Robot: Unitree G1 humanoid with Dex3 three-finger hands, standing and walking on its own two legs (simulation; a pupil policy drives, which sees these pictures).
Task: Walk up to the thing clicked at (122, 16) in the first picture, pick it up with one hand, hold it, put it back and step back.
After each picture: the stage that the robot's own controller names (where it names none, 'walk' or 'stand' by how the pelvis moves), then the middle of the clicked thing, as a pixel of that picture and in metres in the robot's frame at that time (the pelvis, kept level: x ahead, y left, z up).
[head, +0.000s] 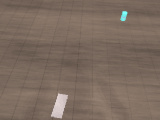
stand; (123, 16) +1.85 -0.64 -0.72
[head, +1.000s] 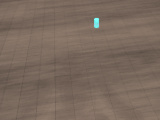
walk; (96, 22) +1.80 -0.16 -0.69
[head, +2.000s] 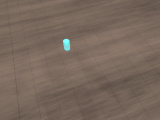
walk; (66, 44) +1.22 +0.17 -0.71
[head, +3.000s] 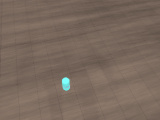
walk; (65, 84) +0.73 +0.15 -0.71
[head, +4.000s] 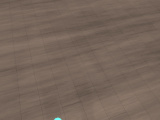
walk; out of the picture +0.40 +0.15 -0.70
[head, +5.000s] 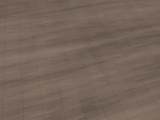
stand; out of the picture +0.31 +0.14 -0.72
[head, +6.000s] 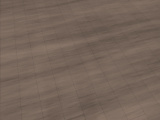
stand; out of the picture +0.30 +0.15 -0.73
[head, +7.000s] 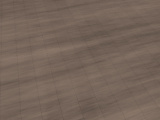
stand; out of the picture +0.29 +0.16 -0.73
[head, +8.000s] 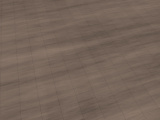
stand; out of the picture +0.29 +0.16 -0.73
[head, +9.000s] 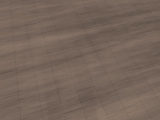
go down; out of the picture +0.30 +0.15 -0.72
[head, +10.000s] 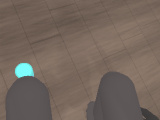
go down; (25, 73) +0.37 +0.20 -0.29
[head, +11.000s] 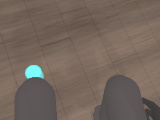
close in; (35, 74) +0.37 +0.19 -0.30
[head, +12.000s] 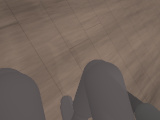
close in; out of the picture +0.36 +0.22 -0.22
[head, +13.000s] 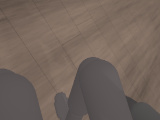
close; out of the picture +0.36 +0.23 -0.22
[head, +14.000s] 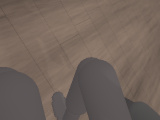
lift; out of the picture +0.35 +0.22 -0.23
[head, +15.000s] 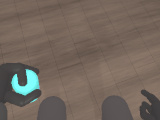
lift; (27, 87) +0.30 +0.18 -0.02
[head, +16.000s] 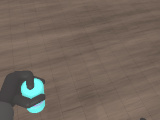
hold; (34, 96) +0.30 +0.17 -0.01
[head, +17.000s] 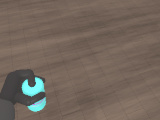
hold; (34, 95) +0.31 +0.17 -0.01
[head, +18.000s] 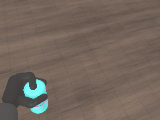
crouch; (37, 97) +0.30 +0.16 -0.02
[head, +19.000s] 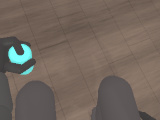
lower; (22, 60) +0.41 +0.19 -0.10
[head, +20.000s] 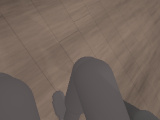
lower; out of the picture +0.39 +0.24 -0.22
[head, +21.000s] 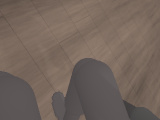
lower; out of the picture +0.38 +0.24 -0.22
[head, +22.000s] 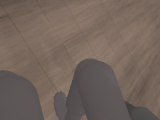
lower; out of the picture +0.38 +0.24 -0.23
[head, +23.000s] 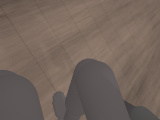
lower; out of the picture +0.37 +0.24 -0.23
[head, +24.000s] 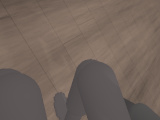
open; out of the picture +0.36 +0.23 -0.23
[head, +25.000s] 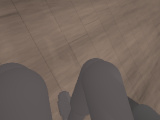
stand; out of the picture +0.36 +0.22 -0.22
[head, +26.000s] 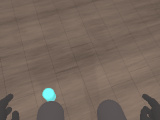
walk; (49, 95) +0.36 +0.17 -0.50
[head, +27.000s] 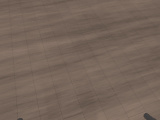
stand; out of the picture +0.32 +0.15 -0.66
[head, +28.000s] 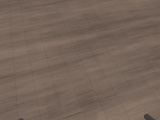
stand; out of the picture +0.32 +0.16 -0.66
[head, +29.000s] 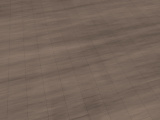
stand; out of the picture +0.33 +0.14 -0.72
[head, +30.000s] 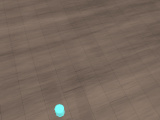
walk; (59, 110) +0.39 +0.12 -0.70
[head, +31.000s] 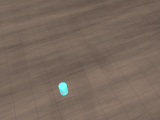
walk; (63, 88) +0.61 +0.16 -0.70
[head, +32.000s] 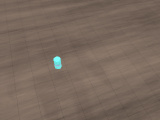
stand; (57, 62) +0.95 +0.22 -0.70
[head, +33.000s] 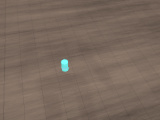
stand; (64, 65) +0.96 +0.14 -0.71
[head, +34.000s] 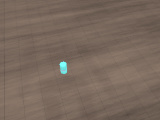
stand; (63, 67) +0.97 +0.16 -0.73
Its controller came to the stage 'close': yes
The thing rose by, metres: 0.70
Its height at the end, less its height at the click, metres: +0.00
